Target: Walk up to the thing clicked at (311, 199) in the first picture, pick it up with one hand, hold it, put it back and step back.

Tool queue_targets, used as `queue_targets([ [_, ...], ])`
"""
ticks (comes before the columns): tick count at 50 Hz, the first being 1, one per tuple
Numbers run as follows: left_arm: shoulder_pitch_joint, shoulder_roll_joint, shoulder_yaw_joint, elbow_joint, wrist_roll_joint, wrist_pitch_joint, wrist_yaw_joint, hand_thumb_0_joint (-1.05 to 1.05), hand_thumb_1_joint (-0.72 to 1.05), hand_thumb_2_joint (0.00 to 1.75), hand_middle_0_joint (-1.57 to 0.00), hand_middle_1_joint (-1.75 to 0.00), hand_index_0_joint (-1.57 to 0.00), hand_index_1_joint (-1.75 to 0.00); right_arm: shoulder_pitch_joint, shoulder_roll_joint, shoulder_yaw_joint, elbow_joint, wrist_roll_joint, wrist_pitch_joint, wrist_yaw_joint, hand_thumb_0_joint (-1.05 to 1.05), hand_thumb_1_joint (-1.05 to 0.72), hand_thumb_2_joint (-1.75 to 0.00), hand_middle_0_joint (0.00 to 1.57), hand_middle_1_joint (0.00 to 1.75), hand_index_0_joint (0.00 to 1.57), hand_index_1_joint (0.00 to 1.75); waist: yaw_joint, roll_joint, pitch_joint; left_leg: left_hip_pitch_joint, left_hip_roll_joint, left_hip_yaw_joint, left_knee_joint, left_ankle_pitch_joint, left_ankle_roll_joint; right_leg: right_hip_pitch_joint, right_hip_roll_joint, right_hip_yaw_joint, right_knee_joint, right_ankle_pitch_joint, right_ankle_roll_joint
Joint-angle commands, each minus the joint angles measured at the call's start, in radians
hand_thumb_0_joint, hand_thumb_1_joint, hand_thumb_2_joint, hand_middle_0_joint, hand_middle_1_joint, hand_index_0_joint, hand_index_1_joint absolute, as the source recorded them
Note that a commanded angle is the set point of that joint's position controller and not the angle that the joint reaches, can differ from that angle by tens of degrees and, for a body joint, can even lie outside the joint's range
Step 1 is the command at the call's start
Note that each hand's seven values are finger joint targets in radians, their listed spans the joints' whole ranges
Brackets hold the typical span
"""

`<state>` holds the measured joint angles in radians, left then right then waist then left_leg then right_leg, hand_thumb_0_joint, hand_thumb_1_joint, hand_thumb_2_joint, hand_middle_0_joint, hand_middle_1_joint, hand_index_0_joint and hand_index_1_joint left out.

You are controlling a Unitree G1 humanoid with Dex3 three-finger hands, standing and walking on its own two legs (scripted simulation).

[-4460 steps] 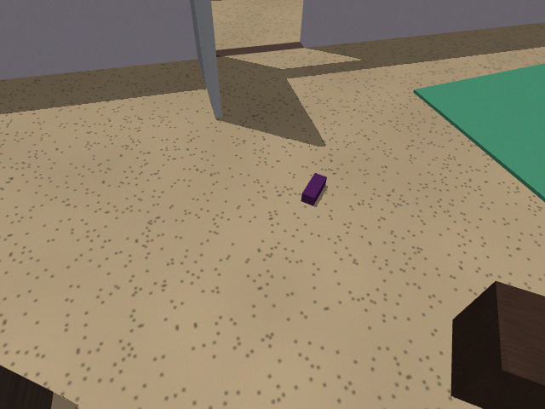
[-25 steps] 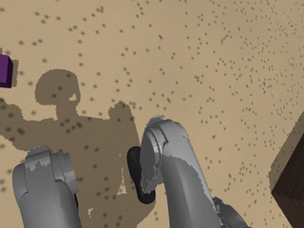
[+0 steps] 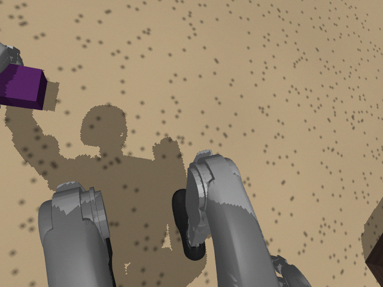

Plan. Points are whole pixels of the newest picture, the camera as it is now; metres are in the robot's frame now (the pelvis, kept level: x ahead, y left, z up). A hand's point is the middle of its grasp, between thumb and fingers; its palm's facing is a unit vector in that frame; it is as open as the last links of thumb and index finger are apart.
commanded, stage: lift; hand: left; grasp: from above
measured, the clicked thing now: out of the picture +0.52 +0.29 -0.17
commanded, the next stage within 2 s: hold in 1.60 s
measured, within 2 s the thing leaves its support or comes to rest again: neither
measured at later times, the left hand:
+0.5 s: hand out of the picture +0.44 +0.30 -0.02, palm faces -0.48 -0.03 -0.88, open 9.4 cm
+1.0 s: hand out of the picture +0.35 +0.27 +0.18, palm faces -0.46 -0.06 -0.88, open 9.4 cm
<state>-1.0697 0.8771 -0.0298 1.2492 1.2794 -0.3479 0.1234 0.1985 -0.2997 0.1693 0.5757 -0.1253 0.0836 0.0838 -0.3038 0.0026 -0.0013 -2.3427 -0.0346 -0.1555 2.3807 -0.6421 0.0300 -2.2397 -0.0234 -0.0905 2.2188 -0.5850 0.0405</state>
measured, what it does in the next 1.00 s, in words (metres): rises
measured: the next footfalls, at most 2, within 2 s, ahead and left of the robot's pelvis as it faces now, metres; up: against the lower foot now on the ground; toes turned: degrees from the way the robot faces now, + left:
none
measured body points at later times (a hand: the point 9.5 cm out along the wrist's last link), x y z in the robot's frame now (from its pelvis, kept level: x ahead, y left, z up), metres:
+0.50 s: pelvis +0.00 +0.00 +0.08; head +0.21 +0.08 +0.47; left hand +0.46 +0.30 +0.03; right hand +0.11 -0.27 -0.03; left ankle +0.08 +0.11 -0.31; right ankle +0.13 -0.14 -0.31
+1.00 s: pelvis +0.02 +0.00 +0.24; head +0.13 +0.02 +0.68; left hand +0.37 +0.27 +0.23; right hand +0.17 -0.25 +0.12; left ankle +0.08 +0.11 -0.31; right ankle +0.13 -0.14 -0.31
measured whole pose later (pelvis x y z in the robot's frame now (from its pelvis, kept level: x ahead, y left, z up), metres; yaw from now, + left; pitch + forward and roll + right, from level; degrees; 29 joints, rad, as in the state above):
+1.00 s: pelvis +0.02 +0.00 +0.24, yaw +7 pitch +24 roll -4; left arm -0.37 0.59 -0.10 0.66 1.00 -0.27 -0.01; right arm 0.17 -0.23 0.01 0.65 0.03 0.09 -0.05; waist -0.09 0.06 -0.18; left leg -1.42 0.01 -0.05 1.59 -0.59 0.01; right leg -1.40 -0.02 -0.02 1.50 -0.52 0.04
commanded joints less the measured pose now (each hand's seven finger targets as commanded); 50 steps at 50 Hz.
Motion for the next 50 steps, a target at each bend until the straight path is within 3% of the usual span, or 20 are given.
queue_targets([
  [1, -0.343, 0.221, 0.068, -0.22, -0.059, 0.023, 0.008, 0.0, 0.7, 0.7, -0.95, -0.71, -1.0, -0.65, 0.214, -0.287, -0.123, -0.008, 0.011, 0.01, -0.015, 0.0, -0.9, -0.91, 0.2, 0.3, 0.2, 0.3, -0.007, 0.433, -0.765, 0.641, 0.0, 0.068, -0.315, 0.165, -0.022, 0.323, 0.037, -0.072, -0.203, 0.127, -0.098],
  [5, -0.282, 0.204, 0.08, -0.256, -0.093, 0.039, -0.028, 0.0, 0.7, 0.7, -0.94, -0.71, -1.0, -0.65, 0.216, -0.283, -0.148, -0.01, 0.031, 0.022, -0.02, 0.0, -0.9, -0.91, 0.2, 0.3, 0.2, 0.3, 0.006, 0.401, -0.766, 0.656, -0.009, 0.066, -0.345, 0.163, -0.019, 0.332, 0.032, -0.057, -0.235, 0.123, -0.101],
  [11, -0.211, 0.207, 0.113, -0.393, -0.144, 0.001, -0.088, 0.0, 0.75, 0.7, -0.98, -0.7, -1.04, -0.64, 0.205, -0.266, -0.18, -0.015, 0.049, 0.032, -0.032, 0.0, -0.9, -0.91, 0.2, 0.3, 0.2, 0.3, 0.049, 0.366, -0.822, 0.706, -0.009, 0.084, -0.393, 0.157, -0.014, 0.395, 0.026, -0.029, -0.29, 0.117, -0.104],
  [13, -0.196, 0.18, 0.106, -0.431, -0.16, -0.011, -0.1, 0.0, 0.76, 0.72, -0.98, -0.73, -1.04, -0.67, 0.2, -0.252, -0.191, -0.014, 0.056, 0.035, -0.035, 0.0, -0.9, -0.91, 0.2, 0.3, 0.2, 0.3, 0.06, 0.372, -0.84, 0.748, -0.004, 0.082, -0.425, 0.152, -0.014, 0.401, 0.026, -0.019, -0.307, 0.117, -0.102],
  [14, -0.191, 0.188, 0.113, -0.453, -0.165, -0.018, -0.101, 0.0, 0.76, 0.73, -0.99, -0.72, -1.04, -0.66, 0.194, -0.248, -0.195, -0.008, 0.06, 0.036, -0.039, 0.0, -0.9, -0.91, 0.2, 0.3, 0.2, 0.3, 0.067, 0.372, -0.85, 0.758, -0.002, 0.084, -0.437, 0.148, -0.013, 0.41, 0.027, -0.016, -0.313, 0.116, -0.101],
  [16, -0.164, 0.142, 0.096, -0.463, -0.183, -0.025, -0.101, 0.0, 0.79, 0.72, -0.99, -0.74, -1.05, -0.67, 0.19, -0.231, -0.197, -0.006, 0.065, 0.034, -0.037, 0.0, -0.9, -0.91, 0.2, 0.3, 0.2, 0.3, 0.067, 0.366, -0.848, 0.779, 0.002, 0.084, -0.467, 0.162, -0.012, 0.43, 0.027, -0.011, -0.326, 0.135, -0.095],
  [18, -0.113, 0.139, 0.101, -0.452, -0.18, -0.024, -0.096, 0.0, 0.79, 0.74, -1.01, -0.7, -1.06, -0.65, 0.183, -0.232, -0.207, 0.0, 0.071, 0.034, -0.041, 0.0, -0.9, -0.91, 0.2, 0.3, 0.2, 0.3, 0.082, 0.336, -0.82, 0.802, 0.0, 0.07, -0.493, 0.17, -0.012, 0.425, 0.024, -0.012, -0.346, 0.134, -0.097],
  [19, -0.14, 0.126, 0.091, -0.496, -0.186, -0.027, -0.095, 0.0, 0.79, 0.72, -1.01, -0.69, -1.06, -0.64, 0.183, -0.224, -0.209, -0.001, 0.074, 0.034, -0.044, 0.0, -0.9, -0.91, 0.2, 0.3, 0.2, 0.3, 0.08, 0.338, -0.844, 0.814, 0.005, 0.076, -0.51, 0.152, -0.009, 0.451, 0.027, -0.009, -0.358, 0.133, -0.094],
  [23, -0.075, 0.082, 0.071, -0.509, -0.206, -0.017, -0.096, 0.0, 0.79, 0.65, -0.97, -0.67, -1.05, -0.6, 0.159, -0.21, -0.22, -0.004, 0.087, 0.029, -0.053, 0.0, -0.9, -0.9, 0.2, 0.3, 0.2, 0.3, 0.097, 0.294, -0.821, 0.839, 0.011, 0.07, -0.59, 0.08, 0.0, 0.518, 0.029, -0.005, -0.409, 0.108, -0.082],
  [26, -0.005, 0.053, 0.057, -0.548, -0.216, 0.0, -0.101, 0.0, 0.75, 0.62, -0.95, -0.65, -1.02, -0.58, 0.139, -0.203, -0.227, -0.005, 0.102, 0.023, -0.061, 0.0, -0.9, -0.9, 0.2, 0.3, 0.2, 0.3, 0.121, 0.301, -0.832, 0.925, 0.02, 0.041, -0.663, 0.11, -0.007, 0.555, 0.027, -0.006, -0.427, 0.135, -0.075],
  [30, 0.048, 0.069, 0.072, -0.613, -0.231, 0.02, -0.106, 0.0, 0.71, 0.61, -0.94, -0.6, -1.0, -0.54, 0.113, -0.19, -0.236, -0.013, 0.115, 0.021, -0.075, 0.0, -0.9, -0.9, 0.2, 0.3, 0.2, 0.3, 0.14, 0.279, -0.817, 0.986, 0.025, 0.04, -0.741, 0.081, -0.008, 0.638, 0.032, 0.001, -0.494, 0.125, -0.071],
  [32, 0.092, 0.023, 0.054, -0.642, -0.251, 0.029, -0.104, 0.0, 0.72, 0.61, -0.94, -0.61, -1.0, -0.55, 0.097, -0.175, -0.236, -0.014, 0.119, 0.017, -0.082, 0.0, -0.9, -0.9, 0.2, 0.3, 0.2, 0.3, 0.14, 0.258, -0.792, 1.016, 0.027, 0.046, -0.773, 0.096, -0.008, 0.672, 0.031, 0.005, -0.535, 0.127, -0.069],
  [35, 0.125, 0.044, 0.074, -0.687, -0.258, 0.044, -0.094, 0.0, 0.7, 0.6, -0.94, -0.59, -0.99, -0.53, 0.075, -0.165, -0.235, -0.017, 0.127, 0.011, -0.097, 0.0, -0.9, -0.9, 0.2, 0.3, 0.2, 0.3, 0.159, 0.243, -0.771, 1.061, 0.028, 0.048, -0.843, 0.056, -0.007, 0.752, 0.033, 0.012, -0.602, 0.108, -0.064],
  [38, 0.216, 0.018, 0.069, -0.699, -0.269, 0.058, -0.094, 0.0, 0.71, 0.62, -0.95, -0.6, -1.0, -0.55, 0.05, -0.148, -0.236, -0.017, 0.133, 0.006, -0.108, 0.0, -0.9, -0.9, 0.2, 0.3, 0.2, 0.3, 0.174, 0.2, -0.739, 1.111, 0.03, 0.052, -0.91, 0.049, -0.007, 0.841, 0.036, 0.019, -0.678, 0.099, -0.061],
  [39, 0.246, -0.006, 0.054, -0.699, -0.27, 0.064, -0.098, 0.0, 0.7, 0.62, -0.96, -0.59, -1.01, -0.54, 0.045, -0.139, -0.235, -0.015, 0.134, 0.005, -0.111, 0.0, -0.9, -0.9, 0.2, 0.3, 0.2, 0.3, 0.165, 0.2, -0.723, 1.115, 0.029, 0.067, -0.918, 0.059, -0.006, 0.863, 0.039, 0.025, -0.708, 0.1, -0.061],
  [40, 0.272, 0.016, 0.076, -0.726, -0.277, 0.065, -0.099, 0.0, 0.7, 0.65, -0.95, -0.61, -1.0, -0.56, 0.043, -0.138, -0.235, -0.021, 0.137, 0.002, -0.114, 0.0, -0.9, -0.9, 0.2, 0.3, 0.2, 0.3, 0.183, 0.189, -0.73, 1.137, 0.028, 0.068, -0.944, 0.058, -0.005, 0.91, 0.04, 0.029, -0.734, 0.097, -0.061],
  [45, 0.414, -0.042, 0.045, -0.753, -0.301, 0.081, -0.103, 0.0, 0.72, 0.71, -0.98, -0.64, -1.02, -0.6, 0.018, -0.107, -0.23, -0.014, 0.147, -0.013, -0.134, 0.0, -0.9, -0.9, 0.2, 0.3, 0.2, 0.3, 0.192, 0.12, -0.643, 1.208, 0.027, 0.094, -1.041, 0.072, 0.0, 1.06, 0.048, 0.048, -0.88, 0.092, -0.059],
  [48, 0.406, -0.063, 0.031, -0.775, -0.301, 0.08, -0.096, 0.0, 0.73, 0.68, -0.97, -0.65, -1.02, -0.6, 0.021, -0.098, -0.229, -0.003, 0.15, -0.027, -0.143, 0.0, -0.9, -0.9, 0.2, 0.3, 0.2, 0.3, 0.186, 0.118, -0.598, 1.263, 0.032, 0.101, -1.099, 0.097, -0.003, 1.123, 0.049, 0.06, -0.952, 0.106, -0.059],
  [50, 0.413, -0.064, 0.035, -0.764, -0.301, 0.075, -0.084, 0.0, 0.72, 0.68, -0.97, -0.63, -1.02, -0.59, 0.013, -0.096, -0.229, 0.002, 0.154, -0.037, -0.151, 0.0, -0.9, -0.9, 0.2, 0.3, 0.2, 0.3, 0.198, 0.099, -0.563, 1.293, 0.035, 0.088, -1.157, 0.054, -0.002, 1.164, 0.051, 0.067, -1.003, 0.073, -0.057],
])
